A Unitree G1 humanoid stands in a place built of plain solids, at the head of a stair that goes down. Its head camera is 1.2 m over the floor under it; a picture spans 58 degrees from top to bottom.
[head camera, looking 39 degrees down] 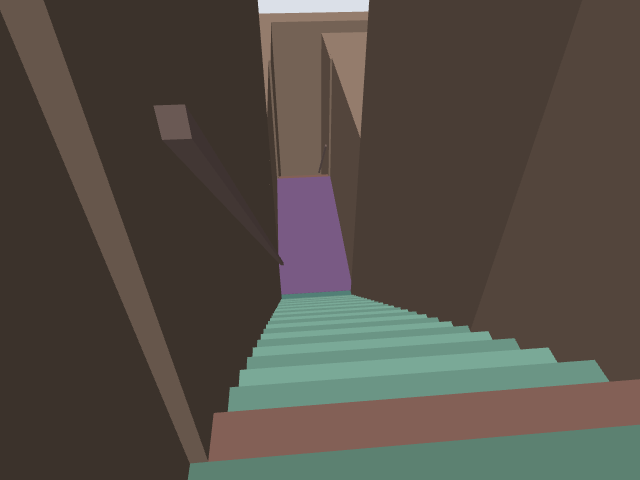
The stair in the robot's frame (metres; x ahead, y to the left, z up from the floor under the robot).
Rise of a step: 0.21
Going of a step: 0.22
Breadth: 1.40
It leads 5 degrees to the left of straight ahead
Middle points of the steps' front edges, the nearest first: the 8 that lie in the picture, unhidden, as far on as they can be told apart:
0.73 -0.38 0.00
0.95 -0.37 -0.21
1.17 -0.35 -0.43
1.39 -0.33 -0.64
1.61 -0.31 -0.85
1.83 -0.29 -1.07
2.05 -0.27 -1.28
2.27 -0.25 -1.49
